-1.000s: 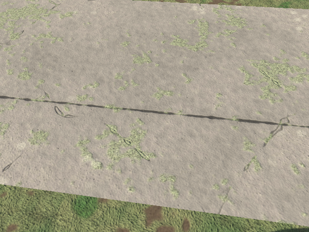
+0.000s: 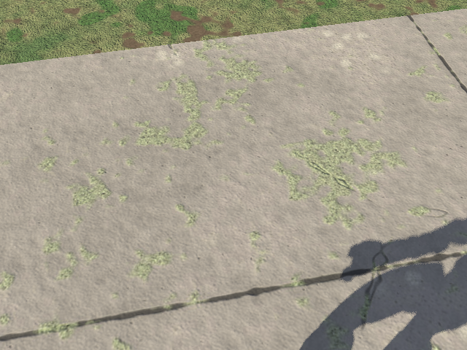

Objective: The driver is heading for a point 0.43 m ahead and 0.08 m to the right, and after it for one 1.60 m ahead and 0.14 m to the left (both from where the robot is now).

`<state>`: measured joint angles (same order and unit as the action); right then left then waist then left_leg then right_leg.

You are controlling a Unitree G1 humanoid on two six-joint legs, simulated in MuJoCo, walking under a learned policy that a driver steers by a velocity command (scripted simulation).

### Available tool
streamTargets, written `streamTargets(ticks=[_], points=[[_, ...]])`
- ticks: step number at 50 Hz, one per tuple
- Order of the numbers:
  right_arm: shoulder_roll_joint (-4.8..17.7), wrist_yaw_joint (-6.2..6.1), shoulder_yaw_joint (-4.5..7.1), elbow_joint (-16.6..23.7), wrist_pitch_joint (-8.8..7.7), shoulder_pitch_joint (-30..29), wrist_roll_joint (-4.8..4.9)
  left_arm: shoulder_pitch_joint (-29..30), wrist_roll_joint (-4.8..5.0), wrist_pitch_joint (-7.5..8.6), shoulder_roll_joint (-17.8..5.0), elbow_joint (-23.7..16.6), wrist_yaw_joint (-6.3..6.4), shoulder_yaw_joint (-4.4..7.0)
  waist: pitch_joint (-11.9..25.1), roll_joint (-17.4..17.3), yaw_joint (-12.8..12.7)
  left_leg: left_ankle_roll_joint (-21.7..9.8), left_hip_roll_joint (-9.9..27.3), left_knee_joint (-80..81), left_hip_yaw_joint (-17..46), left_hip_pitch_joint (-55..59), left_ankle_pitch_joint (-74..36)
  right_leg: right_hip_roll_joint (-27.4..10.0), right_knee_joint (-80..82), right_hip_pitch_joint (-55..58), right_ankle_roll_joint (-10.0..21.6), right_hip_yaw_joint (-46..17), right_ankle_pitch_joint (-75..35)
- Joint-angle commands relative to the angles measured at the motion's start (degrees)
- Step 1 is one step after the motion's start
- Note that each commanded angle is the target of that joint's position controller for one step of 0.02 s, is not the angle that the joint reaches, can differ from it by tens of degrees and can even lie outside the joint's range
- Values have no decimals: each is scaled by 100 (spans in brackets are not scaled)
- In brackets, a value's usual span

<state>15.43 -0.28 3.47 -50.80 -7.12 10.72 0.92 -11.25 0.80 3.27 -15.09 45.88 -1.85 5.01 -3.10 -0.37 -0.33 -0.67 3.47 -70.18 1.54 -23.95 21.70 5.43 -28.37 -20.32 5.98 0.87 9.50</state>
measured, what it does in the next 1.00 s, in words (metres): walks ahead: left foot, then right foot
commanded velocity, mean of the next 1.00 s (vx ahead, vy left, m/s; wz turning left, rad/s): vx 0.30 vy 0.00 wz -0.24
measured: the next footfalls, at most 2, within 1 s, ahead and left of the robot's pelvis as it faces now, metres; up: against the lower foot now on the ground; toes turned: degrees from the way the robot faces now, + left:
left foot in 0.34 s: +0.39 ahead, +0.12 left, +0.00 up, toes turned -15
right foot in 0.76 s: +0.43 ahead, -0.15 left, +0.00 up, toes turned -16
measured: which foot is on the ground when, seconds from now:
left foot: up 0.00-0.32, down 0.34-0.78, up 0.80-1.00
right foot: down 0.00-0.36, up 0.38-0.74, down 0.76-1.00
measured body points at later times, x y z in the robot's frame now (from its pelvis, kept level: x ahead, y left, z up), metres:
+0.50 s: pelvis +0.28 +0.04 +0.00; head +0.31 +0.04 +0.45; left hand +0.45 +0.29 -0.11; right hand +0.35 -0.25 -0.10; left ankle +0.35 +0.13 -0.73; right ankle +0.17 -0.06 -0.64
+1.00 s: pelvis +0.37 +0.00 +0.01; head +0.41 -0.01 +0.45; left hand +0.59 +0.23 -0.09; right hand +0.43 -0.31 -0.11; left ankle +0.39 +0.12 -0.68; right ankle +0.39 -0.14 -0.73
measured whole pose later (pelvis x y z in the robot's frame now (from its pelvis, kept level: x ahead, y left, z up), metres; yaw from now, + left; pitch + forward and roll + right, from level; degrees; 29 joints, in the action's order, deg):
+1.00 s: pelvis +0.37 +0.00 +0.01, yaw -10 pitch +2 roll +0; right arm 17.8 -1.0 4.3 -46.0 2.7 10.5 0.9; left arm -6.3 -1.0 -0.2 -14.3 39.7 2.3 3.8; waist -1.7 -1.2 0.8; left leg 3.9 2.3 -55.4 -1.3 -28.6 25.0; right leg -3.3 -25.9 -18.5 0.0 5.0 9.3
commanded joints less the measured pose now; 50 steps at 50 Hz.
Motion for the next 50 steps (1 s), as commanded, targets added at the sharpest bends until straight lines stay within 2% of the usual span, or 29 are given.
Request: streamTargets(ticks=[1,4,8,12,15,16,17,18,19,20,21,22,23,25,28,30,32,34,36,37,38,39,40,41,42,44,45,47,50], points=[[660,-20,204,471,-15,35,-99,-52,-23,112,-584,-436,74,104,659,86,154,110,382,530,296,-1155,-382,-1541,1493,1274,1156,-2109,-1387],[483,-63,162,677,98,-378,-183,-284,0,125,-873,-434,193,173,447,166,109,376,269,1551,128,-1206,-1041,-1348,1620,785,1112,-1693,-1721],[302,-8,67,945,66,-1213,-140,-609,38,57,-910,-394,266,189,321,449,-230,402,-111,3357,59,-774,-2485,-976,1490,523,733,-1416,-1065],[498,82,91,1175,-3,-1597,-43,-909,78,10,-869,-298,271,183,313,581,-378,305,-281,4068,216,-543,-2580,-1189,1114,925,614,-1941,-527],[723,139,166,1178,-106,-1339,-26,-862,47,-45,-882,-342,321,194,378,770,-173,106,-322,4324,270,-170,-1901,-1362,576,1325,512,-2429,-607],[792,129,214,1070,-140,-920,-42,-766,38,-62,-818,-395,326,170,514,813,65,-17,-367,4533,166,384,-1867,-1225,253,1288,413,-2430,-847],[984,101,299,945,-173,-262,-124,-684,11,-49,-608,-481,307,92,996,700,383,-246,-77,4490,344,1486,-1875,-919,-585,996,229,-2198,-1051],[1330,54,381,860,-158,690,-178,-757,-97,-33,-302,-614,295,-28,1849,-39,702,-577,956,4393,1385,3051,-1612,-468,-2268,162,-19,-1599,67],[1648,99,460,652,-72,1023,-207,-1634,127,25,-111,-768,280,-90,2359,-2231,221,-1476,2090,5059,4178,4538,-242,98,-3920,-1859,-322,-1106,2573],[1031,108,317,858,-40,691,-107,-1510,172,9,-777,-591,311,21,1778,-1387,338,-1346,2068,5230,4206,4149,219,-348,-4632,-2451,-430,-1281,2380],[701,71,223,965,11,366,-114,-891,107,-40,-1054,-679,318,107,1100,-740,451,-1123,1851,5159,3094,3389,-758,-498,-4771,-2498,-513,-1136,1901],[618,66,168,1025,59,47,-182,-638,42,-90,-1002,-735,344,126,780,-264,305,-1034,1629,5117,2248,2638,-2242,-675,-4696,-2180,-604,-966,1600],[529,66,142,988,95,-123,-192,-528,-24,-128,-963,-806,350,163,583,-243,168,-1022,1435,5079,1651,2133,-3401,-802,-4470,-2000,-660,-903,1519],[497,66,129,908,96,-202,-207,-701,47,-249,-683,-864,322,147,566,-564,-32,-985,1151,5224,827,1599,-4266,-958,-4090,-1554,-712,-679,1453],[730,58,181,691,109,-103,-189,-482,-15,-299,-275,-1038,341,3,698,-550,-65,-1292,1133,5402,490,1472,-5115,-853,-3095,-1370,-793,-580,1093],[701,59,145,622,171,-267,-117,-440,-92,-282,-128,-998,306,-87,945,-493,-135,-1251,966,5399,147,1341,-5153,-906,-2119,-749,-776,-461,436],[793,89,149,534,232,-218,-24,-127,-109,-243,-194,-1001,264,-98,961,-568,-10,-1139,786,5356,8,1260,-4935,-752,-1372,-275,-784,-250,-138],[944,107,172,429,294,-26,26,183,-106,-214,-353,-1078,243,-64,912,-570,100,-1091,816,5174,205,1465,-4559,-613,-833,-149,-763,-217,-254],[1019,92,176,399,359,-53,104,230,-108,-169,-440,-1091,240,-28,826,-601,13,-953,789,4852,431,1504,-3943,-489,-27,198,-626,-160,-538],[972,76,155,392,382,-37,131,106,-126,-148,-542,-1047,259,17,825,-573,-81,-784,683,4636,528,1366,-3446,-480,520,664,-506,-155,-1019],[782,69,98,397,360,125,70,8,-179,-140,-846,-1065,320,99,978,-343,-53,-483,425,4281,480,1023,-2729,-961,585,1366,-305,-564,-2188],[452,91,-7,502,309,342,-106,-154,-289,-197,-1237,-1166,417,181,1416,462,74,-139,-45,3443,176,155,-873,-2037,80,2446,157,-1324,-4187],[262,69,-91,491,333,704,-69,-248,-239,-303,-1168,-1132,434,179,1765,1375,25,147,-360,2548,-188,-620,1212,-2884,146,2833,935,-2015,-4219],[674,49,30,550,416,351,48,-459,-235,-330,-972,-1094,417,149,1684,1375,-296,291,-341,1367,-83,-1029,1919,-2949,469,2606,1236,-2271,-3651],[893,22,138,599,521,239,86,-377,-209,-322,-941,-1062,416,133,1440,1114,-262,331,-250,584,-3,-1314,1766,-2795,603,2340,1138,-2036,-3048],[822,-85,201,514,793,414,36,317,-132,-270,-776,-1123,412,78,1019,855,62,456,-34,378,119,-1145,1115,-2479,895,1430,810,-1377,-2029],[711,-120,192,530,896,447,15,559,-148,-263,-754,-1107,410,75,863,865,177,513,-33,499,18,-882,827,-2329,1031,975,715,-1068,-1764],[527,-136,163,642,985,432,-6,773,-201,-268,-740,-1044,420,92,777,929,258,540,-64,919,-202,-438,447,-2149,1124,511,653,-568,-1535],[481,-32,123,890,993,160,-14,811,-159,-273,-803,-939,461,131,920,1026,150,404,9,1951,-276,10,-26,-2224,1032,589,631,-301,-1458]])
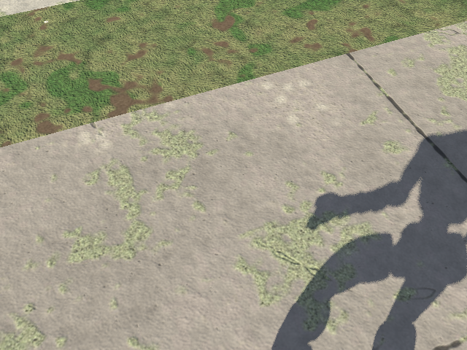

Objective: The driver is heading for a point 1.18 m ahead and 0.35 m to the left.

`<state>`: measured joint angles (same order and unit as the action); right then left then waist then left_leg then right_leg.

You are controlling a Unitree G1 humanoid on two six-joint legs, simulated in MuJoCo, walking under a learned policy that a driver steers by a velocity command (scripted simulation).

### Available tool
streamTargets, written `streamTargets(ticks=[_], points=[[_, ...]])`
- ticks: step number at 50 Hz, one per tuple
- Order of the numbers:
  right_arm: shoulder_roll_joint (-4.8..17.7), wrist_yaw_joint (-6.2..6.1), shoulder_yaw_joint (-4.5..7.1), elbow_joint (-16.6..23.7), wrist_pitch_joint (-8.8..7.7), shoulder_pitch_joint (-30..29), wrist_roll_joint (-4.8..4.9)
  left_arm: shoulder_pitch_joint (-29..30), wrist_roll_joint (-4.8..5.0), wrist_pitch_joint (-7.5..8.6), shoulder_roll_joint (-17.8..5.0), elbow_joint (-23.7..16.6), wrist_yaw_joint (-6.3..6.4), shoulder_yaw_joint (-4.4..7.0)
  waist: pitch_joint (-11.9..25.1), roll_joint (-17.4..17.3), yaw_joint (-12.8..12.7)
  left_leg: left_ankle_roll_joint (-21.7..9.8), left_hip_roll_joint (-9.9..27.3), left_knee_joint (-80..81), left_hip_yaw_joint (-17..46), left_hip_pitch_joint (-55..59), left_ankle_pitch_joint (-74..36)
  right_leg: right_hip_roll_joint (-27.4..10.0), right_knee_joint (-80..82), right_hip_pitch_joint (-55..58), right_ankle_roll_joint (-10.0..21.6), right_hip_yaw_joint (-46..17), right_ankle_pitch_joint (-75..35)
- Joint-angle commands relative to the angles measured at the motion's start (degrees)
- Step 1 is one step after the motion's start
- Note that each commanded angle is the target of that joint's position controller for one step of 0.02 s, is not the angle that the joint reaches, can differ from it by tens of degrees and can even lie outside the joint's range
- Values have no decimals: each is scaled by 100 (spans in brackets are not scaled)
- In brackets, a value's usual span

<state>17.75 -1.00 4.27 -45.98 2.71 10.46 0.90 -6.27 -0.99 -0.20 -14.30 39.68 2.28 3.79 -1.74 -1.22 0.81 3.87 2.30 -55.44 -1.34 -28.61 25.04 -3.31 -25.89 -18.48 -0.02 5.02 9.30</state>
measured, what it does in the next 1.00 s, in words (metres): steps on the spot, turning left: left foot, then right foot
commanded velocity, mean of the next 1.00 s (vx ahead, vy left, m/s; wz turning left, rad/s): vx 0.01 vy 0.00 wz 0.45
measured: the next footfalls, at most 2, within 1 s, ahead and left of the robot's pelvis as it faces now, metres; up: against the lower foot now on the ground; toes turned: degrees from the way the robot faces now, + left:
left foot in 0.12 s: +0.05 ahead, +0.13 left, +0.00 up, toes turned +7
right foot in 0.62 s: +0.11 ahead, -0.08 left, +0.00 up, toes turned +27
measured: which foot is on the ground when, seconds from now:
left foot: up 0.00-0.10, down 0.12-0.62, up 0.64-0.96, down 0.98-1.00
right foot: down 0.00-0.12, up 0.14-0.60, down 0.62-1.00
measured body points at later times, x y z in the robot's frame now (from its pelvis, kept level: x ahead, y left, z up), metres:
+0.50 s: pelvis +0.01 +0.03 +0.00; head +0.04 +0.06 +0.45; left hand +0.09 +0.35 -0.11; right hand +0.23 -0.20 -0.08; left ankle +0.01 +0.12 -0.74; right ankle +0.08 -0.12 -0.70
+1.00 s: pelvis +0.01 +0.02 +0.00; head +0.03 +0.04 +0.45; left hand +0.00 +0.32 -0.12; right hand +0.26 -0.15 -0.10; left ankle -0.06 +0.13 -0.74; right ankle +0.07 -0.10 -0.74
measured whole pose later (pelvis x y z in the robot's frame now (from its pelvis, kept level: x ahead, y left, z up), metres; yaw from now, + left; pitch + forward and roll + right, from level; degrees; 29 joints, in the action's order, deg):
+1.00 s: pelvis +0.01 +0.02 +0.00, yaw +28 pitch +0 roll +0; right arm 15.5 -1.1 3.1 -37.7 2.9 10.9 -0.1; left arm -9.3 -0.2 0.2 -14.5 43.9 0.4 2.4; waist -2.5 0.2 -1.0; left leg 0.8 -0.3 -27.6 2.9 -12.3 14.2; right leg -1.8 -30.1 -14.8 -1.5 -0.7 15.8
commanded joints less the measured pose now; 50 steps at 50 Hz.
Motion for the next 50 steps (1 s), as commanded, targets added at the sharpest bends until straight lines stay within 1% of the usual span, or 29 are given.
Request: streamTargets(ticks=[1,3,5,6,7,8,9,11,12,14,19,22,25,27,29,30,31,32,33,34,36,37,40,43,45,47,48,49,50], points=[[312,85,57,474,7,154,-14,267,46,65,-938,-270,55,272,853,1127,13,-109,117,718,-30,590,-424,-1441,714,510,1222,-728,-1449],[401,174,99,529,5,258,-22,251,122,34,-1036,-189,58,299,898,1087,76,-283,32,1345,-206,936,-687,-1524,477,584,1081,-670,-1236],[462,205,171,417,1,614,-71,155,218,-13,-931,-54,57,283,820,788,208,-588,-238,2346,-341,1648,-1375,-1262,-152,232,606,-334,-269],[805,151,270,463,-12,650,-117,-169,143,-46,-708,60,30,245,536,-222,79,-891,230,3073,587,1989,-2403,-787,-1241,-459,97,200,717],[1486,45,383,714,-28,568,-140,-86,-96,-62,-462,-187,6,146,295,-1993,-82,-1788,1721,3454,2734,2383,-4157,90,-3022,-2022,-484,395,2877],[1476,122,349,797,-150,747,-381,540,-23,-27,-701,-363,53,213,653,-1502,402,-2451,2020,3821,3287,2015,-3606,347,-3939,-2231,-388,-609,3081],[1358,145,317,814,-264,543,-381,590,99,-33,-857,-336,88,271,516,-968,262,-2229,1717,3833,2870,1940,-3007,244,-4249,-2299,-264,-844,2583],[954,56,216,920,-297,-53,-102,297,52,-80,-920,-90,173,340,452,-572,-32,-1645,1235,3704,2250,1891,-2458,90,-4115,-2308,-230,-962,1657],[868,5,175,967,-275,-180,-59,187,21,-82,-921,-56,184,355,504,-628,-114,-1572,1096,3682,2080,1739,-2595,130,-4150,-2087,-273,-948,1379],[767,-61,135,1017,-248,-78,-88,57,56,-39,-808,-26,149,341,706,-585,-134,-1572,942,3640,1959,1858,-2802,256,-4111,-1901,-328,-937,1040],[898,-154,208,1092,-188,146,-39,274,89,44,-629,-104,91,243,731,-618,35,-1603,839,3544,2207,2281,-2473,361,-2668,-1795,-481,-1054,848],[975,-134,253,1186,-133,92,-54,297,118,92,-657,-112,18,228,628,-731,76,-1676,784,3540,2477,1972,-2158,448,-2036,-1318,-499,-1063,992],[994,-79,276,1278,-87,-4,-44,215,153,166,-727,-106,-54,240,655,-784,80,-1711,736,3432,2811,1865,-2461,555,-1548,-873,-446,-1075,1165],[987,-57,284,1337,-58,-87,-10,127,174,222,-760,-105,-106,248,718,-822,53,-1681,692,3304,3050,1965,-2822,604,-1120,-618,-381,-1080,1190],[959,-65,281,1404,-19,-255,56,-123,182,274,-774,-47,-164,266,773,-806,-128,-1522,519,3080,3121,1944,-3036,628,-193,-79,-267,-1008,718],[914,-85,270,1449,3,-340,101,-327,165,292,-822,24,-182,295,790,-743,-256,-1327,336,2925,3032,1718,-2761,531,485,452,-177,-964,41],[718,-98,219,1487,5,-214,76,-479,98,277,-1093,41,-165,370,924,-341,-206,-1034,39,2444,2736,1154,-1774,-164,647,1180,77,-1424,-429],[422,-72,144,1526,-28,161,17,-258,-9,209,-1563,-45,-125,437,835,1232,206,-644,-866,1306,1592,148,294,-1338,697,1593,774,-2682,-1720],[854,-68,276,1547,-101,76,-42,-299,-163,212,-1382,-86,-152,398,707,1626,20,-340,-993,-15,1170,-419,1374,-2009,819,1257,1624,-3507,-2246],[1149,-58,384,1423,-121,195,-58,-89,-106,227,-1124,-189,-141,312,633,1103,78,-190,-747,-858,1244,-442,1059,-1905,757,1113,1680,-3145,-2129],[947,-83,373,1196,-34,289,-41,231,62,202,-839,-239,-116,216,447,782,146,12,-707,-1329,1193,-516,448,-1203,595,1061,1227,-2241,-1736],[786,-80,323,1186,1,274,-38,207,105,188,-813,-220,-104,181,399,797,89,93,-722,-1442,1180,-543,268,-1115,566,1065,1226,-2067,-1932],[439,-61,177,1307,-15,-10,7,-25,59,119,-825,-122,-76,155,476,999,-70,201,-613,-524,830,-299,56,-872,547,1292,1251,-1618,-2107],[201,-24,36,1387,-32,-211,-51,-25,67,59,-946,-89,-93,166,612,1253,-198,189,-304,976,421,595,185,-858,471,1201,1245,-1451,-2101],[323,-8,65,1347,-40,-163,-11,-181,111,22,-1079,-25,-126,186,603,1318,-269,143,-330,1766,205,1013,-96,-925,404,1158,1279,-1567,-2064],[311,12,77,1158,-57,193,-31,-160,199,16,-1004,29,-145,126,527,1150,-44,-67,-402,3312,64,1773,-1312,-825,218,906,1081,-1503,-1848],[418,4,80,1164,-62,208,-80,-408,204,66,-892,128,-160,76,531,960,-65,-236,-267,3753,318,2307,-1924,-734,186,617,776,-1467,-1473],[733,-46,119,1231,-63,295,-127,-533,51,146,-723,124,-199,2,784,293,-181,-451,404,3531,1060,2980,-3243,-459,-206,183,341,-1179,-729],[860,-53,114,1220,-56,-1,-209,-730,-54,225,-416,120,-232,-86,788,-830,-540,-924,843,3215,1397,2530,-3342,15,-167,157,-52,-645,553]])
